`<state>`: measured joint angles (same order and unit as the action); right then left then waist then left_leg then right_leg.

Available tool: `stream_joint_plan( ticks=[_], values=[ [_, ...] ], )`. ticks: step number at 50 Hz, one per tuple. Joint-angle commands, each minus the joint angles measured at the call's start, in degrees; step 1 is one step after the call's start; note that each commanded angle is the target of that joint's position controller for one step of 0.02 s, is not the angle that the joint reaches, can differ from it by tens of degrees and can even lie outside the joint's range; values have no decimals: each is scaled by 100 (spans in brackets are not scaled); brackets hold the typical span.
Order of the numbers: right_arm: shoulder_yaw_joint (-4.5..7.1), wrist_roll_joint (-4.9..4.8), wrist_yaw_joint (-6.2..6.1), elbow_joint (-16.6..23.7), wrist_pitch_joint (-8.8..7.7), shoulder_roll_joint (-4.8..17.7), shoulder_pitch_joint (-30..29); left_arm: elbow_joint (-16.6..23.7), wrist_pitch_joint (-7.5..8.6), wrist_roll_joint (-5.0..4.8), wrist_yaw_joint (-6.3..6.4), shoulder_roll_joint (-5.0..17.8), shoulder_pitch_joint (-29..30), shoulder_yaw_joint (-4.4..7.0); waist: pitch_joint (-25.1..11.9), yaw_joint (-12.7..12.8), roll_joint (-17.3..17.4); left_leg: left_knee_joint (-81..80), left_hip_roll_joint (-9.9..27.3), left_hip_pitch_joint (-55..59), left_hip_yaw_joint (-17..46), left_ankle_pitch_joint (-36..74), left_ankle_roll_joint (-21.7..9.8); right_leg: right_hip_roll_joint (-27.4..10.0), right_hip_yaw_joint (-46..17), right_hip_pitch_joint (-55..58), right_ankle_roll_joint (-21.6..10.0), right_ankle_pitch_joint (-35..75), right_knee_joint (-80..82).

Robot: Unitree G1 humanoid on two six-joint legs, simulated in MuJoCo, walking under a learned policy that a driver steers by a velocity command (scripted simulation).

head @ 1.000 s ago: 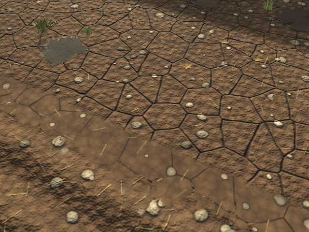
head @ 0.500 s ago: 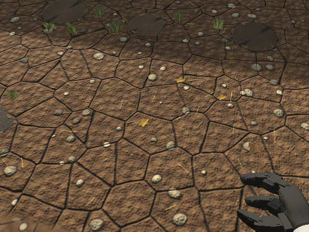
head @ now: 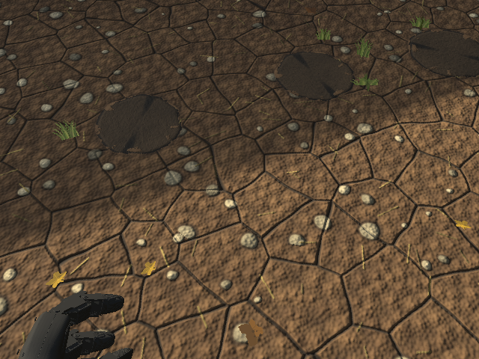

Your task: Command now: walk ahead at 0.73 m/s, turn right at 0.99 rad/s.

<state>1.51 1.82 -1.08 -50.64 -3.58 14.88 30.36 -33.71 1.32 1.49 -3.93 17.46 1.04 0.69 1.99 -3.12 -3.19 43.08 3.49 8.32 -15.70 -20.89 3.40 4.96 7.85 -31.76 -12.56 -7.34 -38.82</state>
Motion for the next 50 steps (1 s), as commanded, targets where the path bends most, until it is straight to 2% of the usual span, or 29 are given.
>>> stream_joint_plan(
  ticks=[1,2,3,4,5,6,8,11,13,16,18,19,20,21,22,23,24,27,31,38,41,42,43,44,45,46,48,49,50],
  values=[
    [218,-130,-3,1492,-71,942,-499,-292,-147,77,293,2061,-2281,762,-2132,905,-872,6023,-625,-5452,1209,-1207,140,-2184,-4471,6366,-1798,4029,670],
    [151,-99,-18,1596,-176,1057,-1058,-165,-170,-26,382,1806,-2431,784,-2447,1147,342,5755,-316,-5762,2006,-635,90,-2243,-4906,6161,-1824,3489,1289],
    [82,-134,-13,1609,-224,938,-1145,-300,-146,-85,459,1503,-2114,711,-1426,773,649,5011,-42,-5628,2042,-395,30,-2140,-4382,4923,-1595,3432,1617],
    [206,-295,-113,1729,-425,1107,-1447,107,167,-308,329,1001,-1329,580,-1203,494,1281,4596,-91,-5324,2429,-530,57,-1874,-4492,4082,-1367,2352,1948],
    [269,-340,-155,1520,-384,1187,-1215,100,277,-327,300,780,-832,475,-801,92,1452,4119,200,-4986,2358,-373,115,-1822,-3846,3152,-1116,2560,1970],
    [317,-339,-156,1379,-271,1190,-979,67,330,-251,308,628,-640,406,-476,-129,1216,3762,377,-4581,2237,-330,157,-1770,-3298,2312,-972,2949,2028],
    [223,-215,-130,1408,-222,783,-1147,-227,402,-296,351,343,-702,305,-88,-126,887,2334,447,-4063,1863,-91,140,-1268,-2324,1138,-551,3668,2089],
    [20,-160,32,1406,-324,158,-1668,-580,354,-161,525,419,-1118,333,-438,318,390,304,-5,-3250,1330,2228,-59,-520,-1022,1023,16,3676,2010],
    [48,-245,185,1440,-337,252,-2035,-778,318,-140,585,438,-1488,316,-543,621,210,-543,-253,-3246,1342,3463,-163,-640,-848,1625,287,3142,1960],
    [226,-280,384,1701,-339,703,-2386,-832,197,-128,660,578,-1446,357,-443,635,-157,-1105,-447,-3476,1265,3240,-374,-884,-848,2261,604,3189,1396],
    [403,-211,479,1533,-330,964,-1542,-680,75,-110,725,642,-1157,398,-814,173,-267,-1058,-764,-2896,1060,2563,-563,-997,-798,2490,781,4223,352],
    [490,-195,467,1359,-310,1060,-736,-529,21,-109,747,619,-822,399,-1027,-316,-188,-1312,-748,-2141,1194,2685,-747,-918,-688,2197,950,4201,-705],
    [555,-187,396,1297,-291,1297,-175,-340,13,-17,733,467,-703,365,-1245,-585,709,-1579,-46,-1179,2194,4642,-1101,-282,-422,1364,1199,1608,-2798],
    [480,36,320,1589,-255,1536,-723,-284,-7,88,596,-92,-1748,243,-1780,288,2085,-1409,1426,414,5097,6267,-2401,722,-956,-685,1713,-3216,-4946],
    [527,68,261,1905,-156,1542,-1257,-311,38,-69,445,389,-2144,229,-2825,219,1610,-2111,1735,672,6216,3922,-2702,363,-1971,-932,1577,-2647,-5483],
    [481,-13,178,2131,-21,1239,-1687,-204,2,-181,412,691,-1432,295,-2204,83,840,-2273,1413,-123,5734,1982,-2396,131,-1922,-1050,1461,-2146,-5289],
    [400,-128,111,2168,117,1016,-1882,-106,-64,-108,438,586,-1004,291,-1323,197,80,-2560,1015,-1196,5228,951,-2044,-24,-1773,-1121,1411,-1785,-4759],
    [394,-211,28,2297,283,1001,-2169,-44,-192,-46,488,356,-953,276,-585,523,319,-2865,185,-2786,4459,349,-1585,-190,-1615,-416,1407,-1460,-2985],
    [534,-248,-96,2209,443,1182,-1933,-181,-100,-91,588,160,-824,258,-1085,388,737,-2498,-44,-2481,4213,1703,-1476,-18,-1576,69,1657,-1199,-1405],
    [643,-281,-151,2286,689,1160,-1982,-244,48,-204,569,325,-318,380,-923,81,1349,-2393,-194,-2177,4876,457,-1203,74,-1812,525,1601,-810,100],
    [636,-350,-114,2420,707,1180,-2333,-451,157,-307,482,495,-980,511,-1030,484,1440,-2336,-411,-3136,5150,-1678,-1049,-84,-1674,2157,1364,-691,1296],
    [568,-381,-82,2411,688,999,-2270,-549,163,-333,494,686,-1407,602,-1102,686,1026,-1648,-692,-3901,4723,-2180,-829,-656,-1933,3085,1130,-1065,1784],
    [462,-433,-49,2468,650,620,-2125,-554,150,-209,516,1132,-1793,686,-1265,692,-288,-193,-1255,-5183,3560,-2306,-659,-1980,-3505,3994,570,-2689,2128],
    [437,-430,0,2650,501,672,-2229,-468,227,19,461,1301,-1483,725,-772,501,-1242,1058,-1130,-5983,2995,-878,-585,-2580,-4850,3597,272,-3605,2719],
    [500,-350,34,2572,430,1060,-2274,-282,282,10,514,1003,-1052,668,-477,388,-1052,1645,-687,-6208,2714,-219,-479,-2548,-4546,3269,323,-3682,2736],
    [533,-279,47,2423,422,1173,-2118,-212,284,-110,574,804,-916,602,-371,386,-798,2065,-567,-6140,2481,133,-368,-2285,-3942,3106,505,-3415,2743],
    [470,-203,90,2307,408,972,-1879,-204,254,-223,628,717,-1127,521,-239,431,-415,3103,-368,-6161,2040,528,-223,-1919,-3030,2879,750,-2866,2702],
    [434,355,384,2359,545,1018,-2272,-339,179,165,539,821,-1496,453,-53,540,188,3250,-441,-5858,1973,771,-253,-1882,-2757,2107,663,-3054,3007],
    [405,247,525,2404,609,900,-2244,-368,178,196,476,940,-1511,504,60,448,-73,3365,-427,-5878,1935,940,-235,-1805,-2494,2023,724,-2978,3046]
  ],
)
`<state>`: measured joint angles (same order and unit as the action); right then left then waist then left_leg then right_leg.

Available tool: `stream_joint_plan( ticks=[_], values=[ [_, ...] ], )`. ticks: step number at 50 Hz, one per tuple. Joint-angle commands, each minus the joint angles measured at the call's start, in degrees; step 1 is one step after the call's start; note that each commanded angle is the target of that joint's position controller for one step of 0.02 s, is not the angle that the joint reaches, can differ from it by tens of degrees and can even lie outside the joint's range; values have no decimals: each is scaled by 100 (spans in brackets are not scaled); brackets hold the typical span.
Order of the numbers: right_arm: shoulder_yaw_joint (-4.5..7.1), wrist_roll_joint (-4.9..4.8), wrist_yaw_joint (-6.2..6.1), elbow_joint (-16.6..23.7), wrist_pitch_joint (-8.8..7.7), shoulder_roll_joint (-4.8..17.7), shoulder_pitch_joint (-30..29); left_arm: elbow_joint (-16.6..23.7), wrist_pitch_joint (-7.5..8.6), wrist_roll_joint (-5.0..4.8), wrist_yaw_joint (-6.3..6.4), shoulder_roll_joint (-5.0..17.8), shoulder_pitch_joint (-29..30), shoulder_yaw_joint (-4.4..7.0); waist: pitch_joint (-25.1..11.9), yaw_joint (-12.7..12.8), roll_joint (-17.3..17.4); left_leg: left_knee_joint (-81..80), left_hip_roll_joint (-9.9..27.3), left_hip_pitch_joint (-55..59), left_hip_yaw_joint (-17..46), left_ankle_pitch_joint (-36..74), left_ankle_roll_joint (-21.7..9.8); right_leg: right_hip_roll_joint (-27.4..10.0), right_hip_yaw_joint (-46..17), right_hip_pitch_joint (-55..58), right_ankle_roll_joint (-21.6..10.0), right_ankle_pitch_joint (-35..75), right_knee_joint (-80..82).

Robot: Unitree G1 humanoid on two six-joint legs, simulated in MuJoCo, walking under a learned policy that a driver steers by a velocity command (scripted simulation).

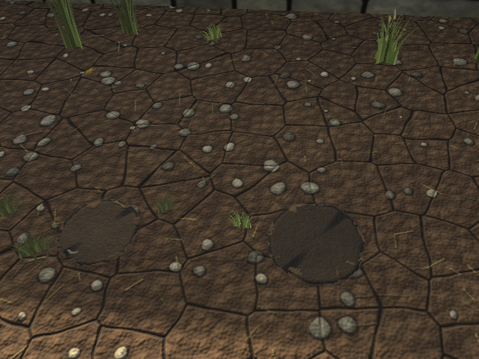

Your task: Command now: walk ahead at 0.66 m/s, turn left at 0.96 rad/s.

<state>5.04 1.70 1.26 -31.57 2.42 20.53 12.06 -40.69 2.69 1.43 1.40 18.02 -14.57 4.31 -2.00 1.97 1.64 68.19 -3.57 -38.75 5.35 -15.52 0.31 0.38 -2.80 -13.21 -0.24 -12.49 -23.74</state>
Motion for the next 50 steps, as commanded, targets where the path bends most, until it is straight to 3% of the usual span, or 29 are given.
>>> stream_joint_plan(
  ticks=[1,3,9,12,14,15,16,17,18,19,20,21,23,24,25,26,28,30,32,35,36,37,38,39,40,41,45,48,50],
  values=[
    [34,152,361,451,38,337,-351,338,60,161,-99,907,21,145,447,-72,-712,906,326,-1208,-156,552,102,-1317,-1189,188,-458,-2380,1556],
    [29,72,384,371,50,363,-329,298,139,106,-144,876,-186,125,466,-21,-847,792,368,-1200,-42,828,159,-1356,-932,235,-455,-2299,1624],
    [-35,79,405,293,-93,302,-993,-71,302,66,-154,861,-961,127,831,289,-967,-1069,361,-1226,110,789,85,-1628,-432,1042,-714,-1897,1949],
    [-150,48,500,378,-216,218,-1433,-271,243,12,-128,886,-1076,119,953,306,-1120,-2619,632,-136,-675,380,-109,-1598,-159,841,-770,-1366,2133],
    [-211,51,448,345,-302,124,-1415,-428,177,-20,-143,977,-1203,126,1008,291,-1231,-3391,427,993,-1040,-309,-301,-1608,-122,568,-861,-140,1928],
    [-167,51,363,205,-355,203,-887,-508,157,-33,-160,1080,-1192,142,826,-5,-1227,-3592,157,1766,-1145,-535,-395,-1653,-111,499,-928,1382,1315],
    [-73,44,249,-193,-453,323,382,-544,167,-61,-190,1049,-994,117,270,-754,-811,-3953,21,3323,-1042,-55,-488,-1374,308,109,-871,2998,-223],
    [71,165,114,-552,-528,710,1707,-417,236,-74,-237,837,-848,37,-794,-1413,-168,-3837,700,5376,-312,-680,-508,-918,573,-1146,-785,2189,-2209],
    [239,250,-35,-562,-598,1658,2371,106,329,-163,-306,-131,-680,-185,-1640,-1470,1973,-4804,2724,6719,2712,-3351,-735,62,363,-3201,-608,-1825,-4481],
    [176,232,-132,-515,-631,1401,2307,49,335,-169,-256,406,-292,-38,-1458,-1563,868,-5518,2906,5845,3810,-2976,-774,221,-632,-3453,-730,-1476,-5242],
    [49,266,-165,-698,-631,1040,1834,47,307,-176,-261,454,-155,18,-513,-1073,394,-5201,2685,5275,2663,-1420,-791,-123,-546,-3645,-726,-975,-5364],
    [-69,213,-133,-674,-637,582,1286,-52,281,-150,-292,360,-229,-32,-59,-728,157,-5055,2347,4572,1704,598,-758,-347,-356,-3317,-599,-572,-4929],
    [-264,57,-107,-648,-672,41,733,-301,78,6,-292,144,-643,-57,141,-225,555,-4947,1890,3795,402,3413,-675,-407,-101,-2605,-277,-632,-4441],
    [-221,-270,-105,-613,-773,-117,470,-205,143,-480,-219,210,-615,15,140,-177,1211,-4963,1705,3926,126,3876,-844,-532,-302,-2766,-182,-413,-4455],
    [-228,-302,-119,-682,-832,-127,423,-153,139,-502,-210,152,-453,-34,166,-144,989,-5101,1781,3875,81,4157,-964,-462,-229,-2850,-122,-364,-4282],
    [-192,-295,-146,-755,-862,-33,365,-50,134,-386,-213,8,-206,-81,381,-90,624,-5289,1853,3660,-8,4329,-1030,-432,-155,-2946,-67,-282,-3923],
    [-146,-260,-242,-764,-840,170,-37,172,204,-199,-288,-238,238,-219,647,24,329,-5545,1523,2912,-625,4216,-920,-343,221,-2347,-4,447,-2340],
    [-90,-287,-318,-947,-833,347,282,256,295,-119,-437,-241,581,-263,419,-166,431,-5579,1316,2727,-835,4098,-857,-91,516,-1344,-7,1694,-1250],
    [-24,-334,-337,-1095,-828,554,394,260,288,-110,-520,64,446,-168,207,3,497,-5332,1446,2960,-764,4262,-787,88,426,-762,-161,2050,-918],
    [4,-336,-331,-1141,-685,581,272,-107,229,-32,-430,477,-681,42,-418,671,224,-3567,1178,3193,-908,4607,-388,319,428,700,-463,2425,-593],
    [-58,-225,-320,-1104,-660,382,491,-97,188,-1,-327,860,-839,125,-733,682,-453,-2215,792,2684,-1012,3144,-111,-291,-133,1531,-677,4695,-695],
    [-295,-156,-208,-1214,-621,-355,1788,-2,183,191,-275,1097,-597,57,-1718,-87,-2033,504,-38,1234,-693,-2190,257,-2128,-2223,3153,-2043,7054,-1048],
    [-263,-259,-141,-1491,-600,40,1903,70,164,70,-318,601,-664,-52,-2689,198,-1344,1063,-77,1229,498,-2491,262,-2182,-2938,3224,-2354,6424,-724],
    [-171,-382,-129,-1329,-547,365,1317,201,139,-64,-346,580,-75,-47,-1966,135,-919,979,208,902,426,-2292,226,-1988,-2404,2590,-2165,5266,-455],
    [-163,-321,-199,-1187,-483,385,727,214,108,-180,-343,408,360,-89,-1190,55,-408,546,440,705,138,-1927,243,-1690,-2004,1747,-1854,4271,-181],
    [-157,-266,-274,-1161,-389,323,454,215,84,-178,-316,187,618,-175,-728,-49,-224,195,591,787,70,-1663,277,-1556,-1750,973,-1701,3717,30],
    [-238,-191,-382,-1317,-140,-101,759,110,17,52,-247,250,1043,-134,-485,-465,-750,-1596,656,2170,-248,-1334,390,-1093,-922,-677,-1458,2991,530],
    [-247,-179,-385,-1403,-104,-105,581,-7,-51,-10,-160,319,1021,-103,-765,-373,-722,-2531,663,2710,-297,-235,328,-1097,-839,-720,-1375,1637,633],
    [-233,-127,-346,-1467,-80,-131,478,-49,-127,-66,-132,288,1170,-123,-535,-443,-684,-3198,559,3175,-443,478,192,-926,-765,-1169,-1124,-361,737]
  ],
)
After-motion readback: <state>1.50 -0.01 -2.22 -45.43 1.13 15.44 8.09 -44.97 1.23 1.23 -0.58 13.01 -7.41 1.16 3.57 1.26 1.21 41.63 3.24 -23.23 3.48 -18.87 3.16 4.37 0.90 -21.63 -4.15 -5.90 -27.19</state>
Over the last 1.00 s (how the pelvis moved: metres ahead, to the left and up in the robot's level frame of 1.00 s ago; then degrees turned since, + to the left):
0.45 0.01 0.05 29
